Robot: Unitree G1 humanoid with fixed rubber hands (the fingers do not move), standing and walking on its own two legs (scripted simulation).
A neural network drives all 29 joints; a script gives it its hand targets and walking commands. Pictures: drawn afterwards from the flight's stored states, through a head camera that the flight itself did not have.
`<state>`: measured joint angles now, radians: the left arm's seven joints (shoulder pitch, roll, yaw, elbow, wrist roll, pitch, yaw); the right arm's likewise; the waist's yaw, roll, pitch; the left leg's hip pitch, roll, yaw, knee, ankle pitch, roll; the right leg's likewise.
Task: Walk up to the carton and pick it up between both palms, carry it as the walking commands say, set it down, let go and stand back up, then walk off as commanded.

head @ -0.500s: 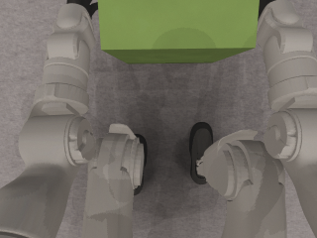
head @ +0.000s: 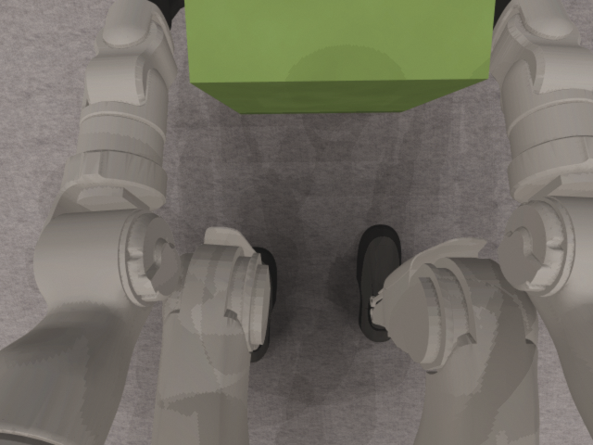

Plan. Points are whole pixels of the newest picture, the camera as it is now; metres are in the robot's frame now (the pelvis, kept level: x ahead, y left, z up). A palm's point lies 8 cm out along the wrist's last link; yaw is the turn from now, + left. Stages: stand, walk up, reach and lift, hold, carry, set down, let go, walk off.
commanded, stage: set down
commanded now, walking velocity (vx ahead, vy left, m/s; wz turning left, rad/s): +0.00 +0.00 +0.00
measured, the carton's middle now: (327, 28) +0.55 -0.01 -0.22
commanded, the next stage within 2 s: none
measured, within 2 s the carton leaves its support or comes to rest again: neither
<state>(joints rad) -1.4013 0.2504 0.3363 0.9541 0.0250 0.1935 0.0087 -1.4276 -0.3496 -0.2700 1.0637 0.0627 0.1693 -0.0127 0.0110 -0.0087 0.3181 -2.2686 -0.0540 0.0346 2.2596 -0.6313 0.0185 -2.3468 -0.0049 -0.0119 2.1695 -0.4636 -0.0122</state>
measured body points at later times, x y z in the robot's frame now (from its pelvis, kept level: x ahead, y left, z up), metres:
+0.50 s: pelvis +0.00 +0.00 +0.00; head +0.37 -0.01 +0.26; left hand +0.55 +0.20 -0.16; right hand +0.56 -0.19 -0.17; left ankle +0.10 +0.10 -0.32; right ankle +0.14 -0.12 -0.32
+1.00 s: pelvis +0.01 +0.00 +0.04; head +0.35 +0.00 +0.33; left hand +0.56 +0.22 -0.08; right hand +0.57 -0.22 -0.08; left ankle +0.10 +0.10 -0.32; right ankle +0.14 -0.12 -0.32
